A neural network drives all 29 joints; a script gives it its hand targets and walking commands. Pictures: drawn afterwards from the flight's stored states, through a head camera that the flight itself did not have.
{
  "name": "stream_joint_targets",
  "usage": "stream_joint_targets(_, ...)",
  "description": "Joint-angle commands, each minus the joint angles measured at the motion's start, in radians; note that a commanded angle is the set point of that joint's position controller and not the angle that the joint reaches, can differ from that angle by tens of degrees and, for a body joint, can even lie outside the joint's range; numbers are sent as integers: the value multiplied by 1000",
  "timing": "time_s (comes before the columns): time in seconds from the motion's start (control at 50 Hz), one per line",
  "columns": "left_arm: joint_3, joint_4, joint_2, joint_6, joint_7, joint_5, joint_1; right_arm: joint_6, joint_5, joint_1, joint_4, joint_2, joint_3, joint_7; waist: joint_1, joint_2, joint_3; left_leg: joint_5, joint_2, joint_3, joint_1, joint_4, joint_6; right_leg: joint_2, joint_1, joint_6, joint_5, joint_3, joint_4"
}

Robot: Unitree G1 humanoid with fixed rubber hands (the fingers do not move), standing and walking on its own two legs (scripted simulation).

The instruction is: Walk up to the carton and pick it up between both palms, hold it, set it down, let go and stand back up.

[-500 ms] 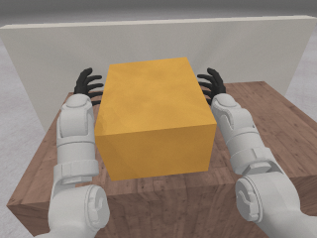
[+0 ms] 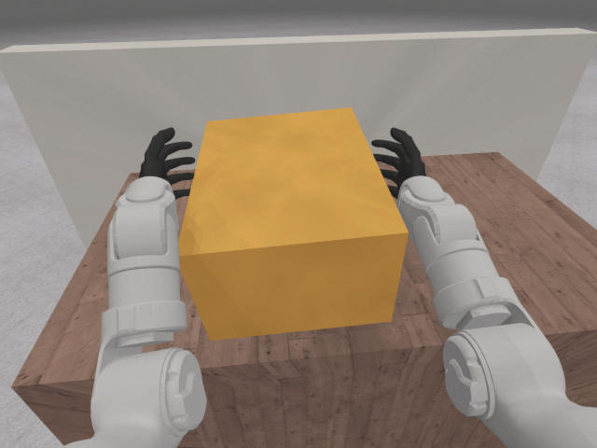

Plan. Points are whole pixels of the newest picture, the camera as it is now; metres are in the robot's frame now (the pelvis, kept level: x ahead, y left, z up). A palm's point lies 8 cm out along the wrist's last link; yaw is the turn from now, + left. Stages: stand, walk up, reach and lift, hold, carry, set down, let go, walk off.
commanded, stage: hold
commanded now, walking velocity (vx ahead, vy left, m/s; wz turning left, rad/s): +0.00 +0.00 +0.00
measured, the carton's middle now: (289, 210) +0.41 +0.01 +0.18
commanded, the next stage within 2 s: none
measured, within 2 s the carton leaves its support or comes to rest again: neither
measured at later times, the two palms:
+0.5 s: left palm (156, 188) +0.37 +0.18 +0.25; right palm (409, 184) +0.38 -0.15 +0.23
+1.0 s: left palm (157, 188) +0.37 +0.18 +0.25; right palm (408, 185) +0.38 -0.15 +0.23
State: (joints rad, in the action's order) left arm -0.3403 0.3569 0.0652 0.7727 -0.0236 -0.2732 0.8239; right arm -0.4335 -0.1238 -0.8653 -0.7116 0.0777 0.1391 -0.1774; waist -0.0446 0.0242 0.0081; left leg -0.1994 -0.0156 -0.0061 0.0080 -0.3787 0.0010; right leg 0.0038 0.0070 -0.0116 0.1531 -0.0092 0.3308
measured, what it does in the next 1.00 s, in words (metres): stands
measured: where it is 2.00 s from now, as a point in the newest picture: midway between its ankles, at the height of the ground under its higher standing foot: outside the picture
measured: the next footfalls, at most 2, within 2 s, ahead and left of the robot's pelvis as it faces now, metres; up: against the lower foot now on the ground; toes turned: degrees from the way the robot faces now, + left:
none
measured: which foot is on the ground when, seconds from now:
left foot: down 0.00-1.00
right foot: down 0.00-1.00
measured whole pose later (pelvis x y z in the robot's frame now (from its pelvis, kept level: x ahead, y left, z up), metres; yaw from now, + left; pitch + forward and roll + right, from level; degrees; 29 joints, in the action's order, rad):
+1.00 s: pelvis +0.00 +0.00 +0.00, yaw +0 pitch -9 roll -1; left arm -0.35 0.36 0.06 0.77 -0.02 -0.27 0.82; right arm -0.44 -0.12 -0.87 -0.71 0.08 0.14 -0.18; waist -0.04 0.02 0.01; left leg -0.20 -0.02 0.00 0.01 -0.38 0.00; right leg 0.00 0.01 -0.01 0.15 -0.01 0.33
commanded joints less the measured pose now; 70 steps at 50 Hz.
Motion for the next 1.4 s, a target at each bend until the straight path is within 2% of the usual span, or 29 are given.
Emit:
stream_joint_targets(0.0, 352, -81, -518, -41, -186, 118, 630, 52, -165, -807, 283, -462, -262, 159, -55, -63, 300, 213, 54, -12, 22, 102, -37, 49, -105, -5, -72, 64, -47)
stream_joint_targets(0.04, 323, -78, -538, -44, -198, 106, 626, 53, -157, -807, 290, -491, -268, 161, -37, -27, 296, 163, 55, -12, 32, 115, -22, 47, -116, -7, -39, 59, -54)
stream_joint_targets(0.06, 315, -64, -521, -37, -202, 100, 617, 51, -139, -793, 272, -476, -244, 156, -62, -43, 282, 150, 49, -16, 42, 124, -24, 39, -122, -6, -51, 59, -52)
stream_joint_targets(0.08, 311, -81, -518, -40, -210, 113, 625, 61, -149, -817, 312, -484, -250, 159, -43, -25, 304, 186, 49, -18, 33, 121, -25, 42, -129, -3, -73, 59, -47)
stream_joint_targets(0.1, 360, -133, -532, -54, -203, 137, 662, 62, -138, -799, 316, -480, -245, 161, -68, -52, 354, 197, 52, -7, 20, 107, -39, 40, -131, -4, -97, 63, -39)
stream_joint_targets(0.2, 385, -164, -550, -60, -181, 162, 675, 72, -179, -821, 361, -495, -286, 163, -56, -47, 408, 279, 42, 9, -21, 80, -38, 56, -111, -5, -131, 67, -31)
stream_joint_targets(0.34, 353, -89, -538, -43, -199, 132, 618, 59, -152, -795, 300, -473, -249, 160, -72, -41, 331, 197, 45, 1, 15, 104, -40, 47, -117, -2, -76, 64, -44)
stream_joint_targets(0.4, 297, -52, -514, -45, -206, 94, 622, 49, -156, -802, 265, -486, -261, 163, -40, -9, 285, 143, 48, -10, 43, 122, -10, 47, -104, -3, -45, 56, -60)
stream_joint_targets(0.46, 379, -144, -554, -60, -191, 151, 662, 67, -163, -820, 347, -500, -268, 163, -66, -58, 376, 198, 49, 3, 12, 98, -38, 45, -104, -3, -72, 63, -45)
stream_joint_targets(0.48, 391, -146, -549, -65, -187, 162, 689, 77, -166, -867, 370, -514, -285, 163, -33, -71, 402, 209, 55, -13, 15, 90, -37, 47, -108, -5, -60, 62, -38)
stream_joint_targets(0.52, 393, -109, -566, -46, -179, 141, 637, 61, -164, -798, 306, -471, -257, 166, -78, -87, 332, 219, 37, 6, 3, 98, -61, 52, -83, 1, -61, 66, -41)
stream_joint_targets(0.54, 362, -86, -550, -54, -174, 134, 679, 59, -159, -835, 273, -473, -251, 175, -45, -52, 304, 163, 35, 1, 31, 116, -50, 58, -60, 3, 3, 73, -43)
stream_joint_targets(0.6, 360, -90, -550, -46, -176, 141, 602, 68, -157, -831, 352, -474, -265, 173, -49, -28, 366, 212, 35, 2, -19, 98, -32, 49, -81, 2, -72, 63, -47)
stream_joint_targets(0.7, 352, -120, -547, -54, -181, 131, 641, 64, -159, -804, 311, -504, -276, 171, -44, -29, 383, 226, 43, 3, -5, 86, -24, 46, -114, -4, -94, 55, -46)
stream_joint_targets(0.8, 377, -108, -550, -51, -187, 130, 630, 60, -160, -784, 319, -461, -257, 161, -78, -45, 348, 202, 45, 4, 17, 97, -41, 49, -117, -1, -91, 55, -51)
stream_joint_targets(0.84, 389, -133, -554, -62, -178, 161, 676, 72, -180, -860, 373, -483, -279, 168, -40, -51, 405, 218, 44, -1, -6, 99, -43, 56, -93, -4, -59, 69, -45)
stream_joint_targets(0.88, 347, -96, -528, -60, -180, 125, 693, 52, -163, -823, 267, -469, -253, 170, -56, -55, 332, 164, 49, -4, 35, 111, -34, 50, -89, -6, -18, 63, -50)
stream_joint_targets(0.9, 339, -102, -542, -48, -183, 106, 605, 60, -174, -773, 304, -492, -275, 166, -48, -40, 338, 217, 48, 1, 7, 93, -32, 44, -123, -2, -95, 60, -46)
stream_joint_targets(0.92, 335, -47, -529, -47, -189, 119, 648, 56, -147, -840, 312, -486, -249, 167, -46, -20, 281, 139, 42, 2, 47, 120, -17, 42, -83, -4, -15, 59, -56)
stream_joint_targets(0.94, 323, -52, -526, -51, -187, 113, 630, 60, -152, -838, 292, -473, -250, 170, -34, -18, 301, 164, 47, -1, 42, 112, -27, 48, -90, -5, -35, 68, -49)
stream_joint_targets(0.96, 357, -120, -536, -51, -192, 141, 626, 59, -155, -788, 316, -490, -255, 165, -59, -37, 330, 219, 49, 2, 24, 97, -27, 36, -114, -7, -119, 52, -43)
stream_joint_targets(1.12, 371, -124, -530, -45, -182, 133, 619, 57, -179, -825, 352, -459, -282, 150, -62, -54, 366, 254, 50, -2, -6, 78, -49, 56, -109, -6, -105, 68, -41)
stream_joint_targets(1.14, 368, -131, -535, -45, -179, 130, 616, 54, -173, -812, 344, -479, -296, 153, -40, -48, 362, 270, 49, 1, -10, 76, -41, 52, -106, -8, -120, 58, -41)
stream_joint_targets(1.18, 406, -201, -551, -47, -178, 162, 648, 53, -191, -787, 365, -486, -298, 158, -69, -70, 428, 287, 39, 14, -47, 63, -55, 54, -111, -4, -134, 59, -29)
stream_joint_targets(1.22, 358, -84, -553, -45, -185, 141, 640, 53, -183, -835, 331, -481, -280, 158, -46, -49, 332, 219, 46, 5, 20, 99, -41, 50, -99, -4, -64, 60, -45)
stream_joint_targets(1.3, 376, -123, -546, -39, -186, 143, 612, 59, -177, -802, 347, -487, -281, 156, -51, -56, 376, 264, 50, 5, 2, 76, -36, 44, -115, -6, -137, 52, -42)
stream_joint_targets(1.32, 380, -100, -529, -48, -184, 136, 678, 50, -157, -832, 311, -462, -244, 159, -75, -60, 347, 185, 51, 2, 16, 91, -40, 47, -70, -10, -54, 59, -55)
stream_joint_targets(1.34, 394, -154, -554, -53, -183, 156, 673, 55, -174, -816, 353, -474, -260, 162, -74, -53, 389, 226, 40, 9, 2, 86, -50, 54, -101, 2, -90, 61, -47)
stream_joint_targets(1.38, 356, -62, -537, -46, -184, 143, 645, 52, -160, -848, 310, -481, -258, 165, -45, -23, 328, 170, 35, 4, 44, 111, -25, 55, -99, 2, -42, 55, -48)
